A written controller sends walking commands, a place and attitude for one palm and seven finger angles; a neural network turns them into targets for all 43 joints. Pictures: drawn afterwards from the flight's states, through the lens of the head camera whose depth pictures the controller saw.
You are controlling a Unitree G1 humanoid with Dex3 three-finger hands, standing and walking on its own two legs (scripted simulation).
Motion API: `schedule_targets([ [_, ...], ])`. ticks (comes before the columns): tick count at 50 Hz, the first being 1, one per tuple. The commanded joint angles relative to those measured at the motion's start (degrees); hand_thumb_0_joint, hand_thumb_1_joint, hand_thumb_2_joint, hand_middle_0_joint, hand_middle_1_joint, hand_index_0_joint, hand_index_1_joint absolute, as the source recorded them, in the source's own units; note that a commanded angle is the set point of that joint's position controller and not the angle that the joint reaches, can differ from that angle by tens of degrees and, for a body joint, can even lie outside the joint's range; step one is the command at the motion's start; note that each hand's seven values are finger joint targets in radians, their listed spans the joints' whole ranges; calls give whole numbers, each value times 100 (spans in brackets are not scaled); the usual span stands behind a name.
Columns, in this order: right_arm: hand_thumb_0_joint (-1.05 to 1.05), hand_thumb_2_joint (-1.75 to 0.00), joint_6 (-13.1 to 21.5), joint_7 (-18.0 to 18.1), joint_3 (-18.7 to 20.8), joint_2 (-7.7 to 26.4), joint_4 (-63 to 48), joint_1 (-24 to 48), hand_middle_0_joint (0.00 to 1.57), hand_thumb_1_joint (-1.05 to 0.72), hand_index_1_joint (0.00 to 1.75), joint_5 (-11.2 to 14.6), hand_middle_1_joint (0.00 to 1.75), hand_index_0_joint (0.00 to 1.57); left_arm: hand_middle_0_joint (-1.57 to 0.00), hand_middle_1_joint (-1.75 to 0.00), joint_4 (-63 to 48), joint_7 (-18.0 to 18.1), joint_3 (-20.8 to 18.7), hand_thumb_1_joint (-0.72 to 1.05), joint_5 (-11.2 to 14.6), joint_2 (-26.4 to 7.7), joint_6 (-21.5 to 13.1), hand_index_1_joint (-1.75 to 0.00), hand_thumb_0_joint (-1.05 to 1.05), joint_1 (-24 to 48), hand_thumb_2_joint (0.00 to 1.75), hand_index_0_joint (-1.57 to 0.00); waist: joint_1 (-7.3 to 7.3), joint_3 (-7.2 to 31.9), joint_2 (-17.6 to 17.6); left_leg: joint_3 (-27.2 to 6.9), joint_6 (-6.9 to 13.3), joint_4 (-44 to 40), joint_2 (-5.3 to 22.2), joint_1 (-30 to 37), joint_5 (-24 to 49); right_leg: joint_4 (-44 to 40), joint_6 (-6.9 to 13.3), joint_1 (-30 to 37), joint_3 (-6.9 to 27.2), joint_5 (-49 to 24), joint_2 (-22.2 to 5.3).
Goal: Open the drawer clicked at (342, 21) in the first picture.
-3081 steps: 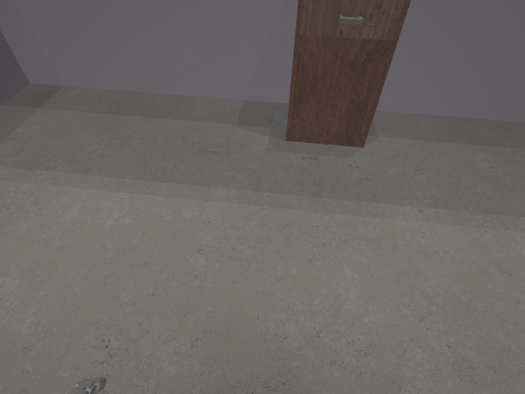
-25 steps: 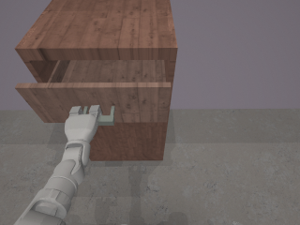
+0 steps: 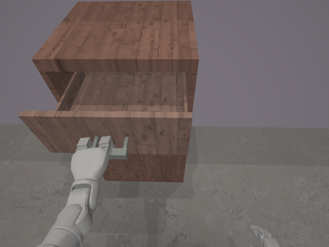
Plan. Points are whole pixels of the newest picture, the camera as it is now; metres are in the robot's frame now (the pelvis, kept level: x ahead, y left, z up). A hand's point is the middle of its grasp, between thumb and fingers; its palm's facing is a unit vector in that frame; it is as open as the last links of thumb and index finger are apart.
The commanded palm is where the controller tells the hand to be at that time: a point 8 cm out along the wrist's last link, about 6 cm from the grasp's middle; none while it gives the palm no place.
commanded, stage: pull the drawer open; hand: left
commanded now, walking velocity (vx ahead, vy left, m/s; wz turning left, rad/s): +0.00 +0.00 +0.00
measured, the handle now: (109, 146) +0.37 +0.18 +0.01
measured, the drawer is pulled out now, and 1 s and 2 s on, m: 0.18 0.30 0.30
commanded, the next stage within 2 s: open the thumb to release the handle in 1.16 s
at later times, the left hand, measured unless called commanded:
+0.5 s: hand (94, 189) +0.26 +0.20 -0.02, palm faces +0.01 -0.10 -0.99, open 5.6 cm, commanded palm +0.23 +0.19 +0.03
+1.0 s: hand (88, 216) +0.20 +0.20 -0.02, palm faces +0.02 -0.12 -0.99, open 5.5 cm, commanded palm +0.16 +0.18 +0.03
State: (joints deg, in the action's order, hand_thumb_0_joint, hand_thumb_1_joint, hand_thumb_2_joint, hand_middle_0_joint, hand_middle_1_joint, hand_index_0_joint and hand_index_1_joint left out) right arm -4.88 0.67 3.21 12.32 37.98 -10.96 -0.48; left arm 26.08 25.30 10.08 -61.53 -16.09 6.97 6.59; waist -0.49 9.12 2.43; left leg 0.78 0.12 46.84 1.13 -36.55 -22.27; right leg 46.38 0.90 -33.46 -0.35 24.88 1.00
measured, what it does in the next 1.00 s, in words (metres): stands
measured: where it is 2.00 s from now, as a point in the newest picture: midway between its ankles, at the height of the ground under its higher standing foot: outside the picture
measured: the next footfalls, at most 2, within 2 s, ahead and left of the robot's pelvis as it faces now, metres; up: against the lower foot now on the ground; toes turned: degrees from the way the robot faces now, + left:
none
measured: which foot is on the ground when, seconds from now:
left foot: down 0.00-1.00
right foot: down 0.00-1.00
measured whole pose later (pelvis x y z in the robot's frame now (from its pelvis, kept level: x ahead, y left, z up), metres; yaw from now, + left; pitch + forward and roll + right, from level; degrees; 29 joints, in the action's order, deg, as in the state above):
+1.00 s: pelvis +0.00 -0.01 -0.01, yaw +0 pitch +10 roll +0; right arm -4.2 -1.3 1.3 12.0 34.0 -6.4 -2.4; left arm -0.1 26.8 9.9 -62.3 -16.2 5.6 -21.8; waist -3.5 8.2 2.7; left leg 0.5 -0.7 50.9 1.2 -37.1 -24.2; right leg 51.7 1.7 -34.5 -0.5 27.6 1.1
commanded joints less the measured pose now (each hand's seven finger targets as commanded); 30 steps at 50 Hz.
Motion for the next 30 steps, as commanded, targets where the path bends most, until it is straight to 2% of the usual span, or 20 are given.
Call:
schedule_targets([
  [1, 0, -90, 253, 33, 172, 684, -812, 422, 20, -90, 30, 2, 30, 20, -40, -135, -1191, 121, 62, 90, -110, -256, -121, -135, 0, 828, 90, -40, 57, 1176, -251, 45, 150, -428, -244, 1328, 1745, -611, 156, 272, -148, -1938, 235],
  [3, 0, -90, 261, 17, 176, 670, -824, 451, 20, -90, 30, -1, 30, 20, -40, -135, -1294, 120, 167, 90, -108, -145, -110, -135, 0, 759, 90, -40, 73, 1123, -263, 25, 149, -413, -239, 1361, 1790, -597, 162, 227, -171, -1945, 237],
  [5, 0, -90, 254, 12, 164, 682, -867, 493, 20, -90, 30, -9, 30, 20, -40, -135, -1439, 121, 23, 90, -115, -297, -88, -135, 0, 495, 90, -40, -8, 1178, -189, 23, 137, -426, -240, 1382, 1831, -581, 176, 305, -151, -1969, 237],
  [7, 0, -90, 253, -4, 150, 654, -897, 558, 20, -90, 30, -9, 30, 20, -40, -135, -1506, 104, 157, 90, -102, -156, -63, -135, 0, 312, 90, -40, 16, 1116, -322, 18, 153, -407, -249, 1356, 1757, -599, 163, 296, -158, -1946, 231],
  [8, 0, -90, 257, 2, 143, 674, -888, 566, 20, -90, 30, -17, 30, 20, -40, -135, -1570, 92, 127, 90, -92, -216, -72, -135, 0, 378, 90, -40, 36, 1085, -371, 27, 152, -398, -256, 1306, 1690, -603, 152, 302, -138, -1953, 216],
  [9, 0, -90, 256, 17, 137, 683, -909, 619, 20, -90, 30, -18, 30, 20, -40, -135, -1583, 90, -63, 90, -87, -383, -67, -135, 0, 144, 90, -40, -51, 1080, -326, 28, 139, -420, -262, 1275, 1707, -608, 168, 380, -120, -1959, 229],
  [11, 0, -90, 260, 12, 106, 648, -944, 646, 20, -90, 30, -31, 30, 20, -40, -135, -1676, 86, 92, 90, -92, -245, -57, -135, 0, 67, 90, -40, -22, 1003, -350, 31, 151, -412, -273, 1250, 1612, -602, 150, 344, -126, -1936, 208],
  [13, 0, -90, 257, 12, 98, 639, -946, 702, 20, -90, 30, -31, 30, 20, -40, -135, -1731, 74, 94, 90, -110, -249, -64, -135, 0, 1, 90, -40, -20, 902, -379, 15, 143, -425, -264, 1234, 1526, -612, 149, 274, -131, -1809, 214],
  [15, 0, -90, 262, 25, 90, 650, -952, 716, 20, -90, 30, -43, 30, 20, -40, -135, -1893, 77, -38, 90, -121, -397, -77, -135, 0, -29, 90, -40, -52, 1050, -334, 27, 148, -398, -267, 1280, 1580, -597, 152, 333, -91, -1897, 206],
  [17, 0, -90, 269, 18, 75, 619, -980, 758, 20, -90, 30, -36, 30, 20, -40, -135, -1893, 64, 83, 90, -93, -254, -61, -135, 0, -299, 90, -40, -50, 929, -357, 25, 148, -384, -284, 1239, 1530, -600, 148, 308, -86, -1874, 205],
  [18, 0, -90, 275, 17, 78, 631, -967, 757, 20, -90, 30, -52, 30, 20, -40, -135, -2040, 65, 45, 90, -105, -318, -92, -135, 0, -214, 90, -40, -40, 1003, -358, 19, 147, -365, -277, 1254, 1549, -574, 147, 314, -82, -1913, 202],
  [19, 0, -90, 285, 22, 87, 637, -1006, 786, 20, -90, 30, -60, 30, 20, -40, -135, -2075, 64, -86, 90, -97, -408, -95, -135, 0, -526, 90, -40, -133, 1040, -350, 33, 141, -383, -275, 1269, 1635, -593, 153, 426, -61, -2005, 208],
  [23, 0, -90, 297, 4, 39, 598, -1056, 871, 20, -90, 30, -48, 30, 20, -40, -135, -2229, 42, 8, 90, -40, -305, -99, -135, 0, -950, 90, -40, -118, 885, -399, 44, 139, -365, -298, 1174, 1524, -585, 128, 414, -46, -2011, 181],
  [24, 0, -90, 298, 15, 42, 626, -1059, 888, 20, -90, 30, -52, 30, 20, -40, -135, -2297, 47, -170, 90, -50, -474, -106, -135, 0, -969, 90, -40, -141, 914, -424, 30, 131, -380, -283, 1183, 1530, -593, 140, 432, -34, -1965, 204],
  [26, 0, -90, 305, 1, 30, 588, -1077, 926, 20, -90, 30, -75, 30, 20, -40, -135, -2471, 84, -96, 90, -87, -425, -128, -135, 0, -981, 90, -40, -139, 902, -259, 43, 128, -362, -288, 1198, 1472, -561, 141, 359, -18, -1891, 190],
  [27, 0, -90, 319, -17, 32, 571, -1106, 908, 20, -90, 30, -66, 30, 20, -40, -135, -2482, 80, -38, 90, -64, -339, -126, -135, 0, -1258, 90, -40, -162, 841, -270, 38, 133, -359, -291, 1195, 1509, -553, 150, 381, -47, -1937, 190],
  [28, 0, -90, 326, -18, 17, 577, -1105, 936, 20, -90, 30, -72, 30, 20, -40, -135, -2515, 84, -107, 90, -55, -415, -143, -135, 0, -1350, 90, -40, -166, 849, -380, 38, 134, -329, -301, 1156, 1516, -544, 137, 404, -23, -2024, 184],
  [29, 0, -90, 327, -15, 21, 600, -1121, 977, 20, -90, 30, -73, 30, 20, -40, -135, -2593, 89, -273, 90, -63, -554, -153, -135, 0, -1506, 90, -40, -224, 915, -354, 31, 116, -341, -292, 1164, 1593, -527, 152, 470, 13, -2080, 199],
  [30, 0, -90, 325, -21, 17, 575, -1160, 970, 20, -90, 30, -76, 30, 20, -40, -135, -2725, 103, -234, 90, -56, -523, -161, -135, 0, -1635, 90, -40, -232, 967, -307, 44, 121, -317, -299, 1182, 1635, -495, 147, 505, 15, -2185, 181],
])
